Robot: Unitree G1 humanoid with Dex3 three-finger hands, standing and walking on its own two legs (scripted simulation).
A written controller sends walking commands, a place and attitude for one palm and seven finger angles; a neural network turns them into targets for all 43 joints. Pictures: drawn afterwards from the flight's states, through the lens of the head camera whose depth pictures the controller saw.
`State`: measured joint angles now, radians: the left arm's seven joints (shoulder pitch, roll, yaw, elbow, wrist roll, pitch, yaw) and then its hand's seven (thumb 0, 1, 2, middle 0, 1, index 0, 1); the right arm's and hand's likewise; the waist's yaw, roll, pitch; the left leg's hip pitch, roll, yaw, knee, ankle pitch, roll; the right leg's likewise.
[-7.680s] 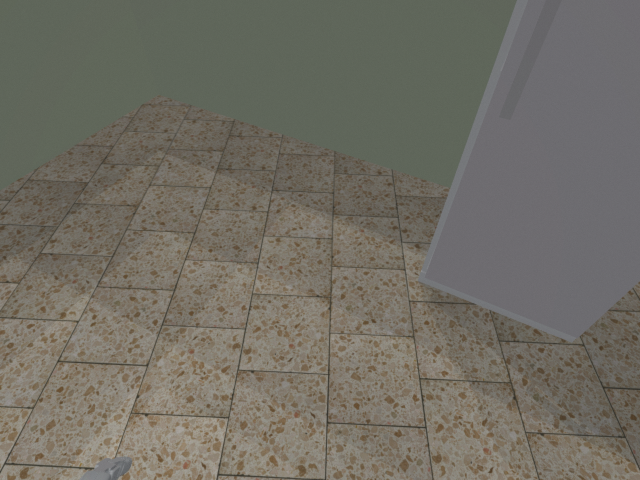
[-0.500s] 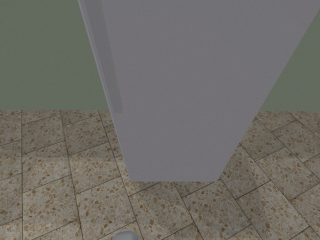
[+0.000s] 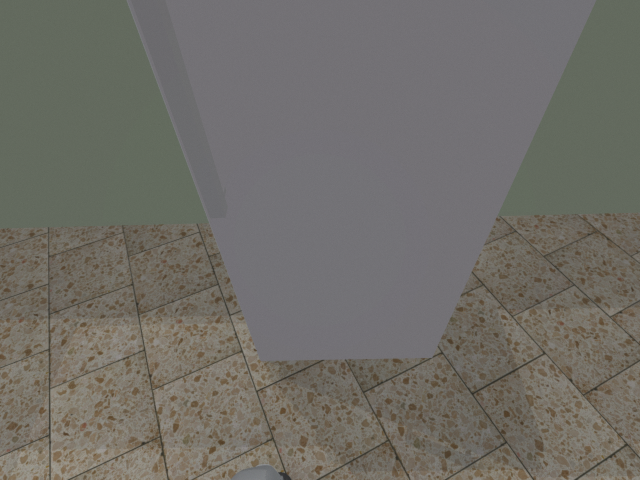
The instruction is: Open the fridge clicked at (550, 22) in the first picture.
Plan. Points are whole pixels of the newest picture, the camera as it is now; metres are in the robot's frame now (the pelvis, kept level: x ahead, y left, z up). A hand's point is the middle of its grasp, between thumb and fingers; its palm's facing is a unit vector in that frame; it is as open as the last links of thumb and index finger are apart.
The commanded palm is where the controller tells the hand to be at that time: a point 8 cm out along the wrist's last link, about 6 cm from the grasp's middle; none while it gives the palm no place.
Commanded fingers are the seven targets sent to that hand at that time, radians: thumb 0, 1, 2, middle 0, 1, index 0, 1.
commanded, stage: come to a stop and stand still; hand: left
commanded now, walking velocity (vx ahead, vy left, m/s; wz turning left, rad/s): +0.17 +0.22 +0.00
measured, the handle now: (193, 115) +0.51 +0.20 +0.20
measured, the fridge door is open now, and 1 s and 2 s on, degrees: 0 0 0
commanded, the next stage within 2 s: look again from close up in 1.00 s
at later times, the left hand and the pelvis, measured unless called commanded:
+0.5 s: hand out of the picture -0.05 +0.22 -0.17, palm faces +0.06 -0.97 -0.22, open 7.4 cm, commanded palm none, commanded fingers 0.00 0.90 0.90 -0.20 -0.30 -0.20 -0.30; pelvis -0.03 +0.04 +0.01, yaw +2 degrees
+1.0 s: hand out of the picture -0.02 +0.27 -0.16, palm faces -0.01 -0.98 -0.22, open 7.4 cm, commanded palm none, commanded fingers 0.00 0.90 0.90 -0.20 -0.30 -0.20 -0.30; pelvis -0.02 +0.09 +0.01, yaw +0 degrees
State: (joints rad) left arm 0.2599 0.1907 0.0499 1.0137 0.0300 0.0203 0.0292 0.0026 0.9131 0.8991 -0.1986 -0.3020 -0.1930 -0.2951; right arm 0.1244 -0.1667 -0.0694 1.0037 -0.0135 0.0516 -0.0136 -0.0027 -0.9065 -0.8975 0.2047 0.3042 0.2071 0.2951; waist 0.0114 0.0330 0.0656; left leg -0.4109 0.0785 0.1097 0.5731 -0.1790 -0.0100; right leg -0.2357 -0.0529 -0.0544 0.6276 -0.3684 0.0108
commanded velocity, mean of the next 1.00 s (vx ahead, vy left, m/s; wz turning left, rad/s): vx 0.02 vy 0.05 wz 0.00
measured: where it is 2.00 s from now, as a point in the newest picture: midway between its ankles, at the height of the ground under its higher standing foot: outside the picture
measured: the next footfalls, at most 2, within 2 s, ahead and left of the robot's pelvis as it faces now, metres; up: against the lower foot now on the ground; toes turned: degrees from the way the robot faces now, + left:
left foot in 0.48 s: +0.00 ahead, +0.15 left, +0.00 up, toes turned +4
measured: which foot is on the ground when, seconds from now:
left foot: down 0.00-0.00, up 0.02-0.46, down 0.48-1.00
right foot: down 0.00-1.00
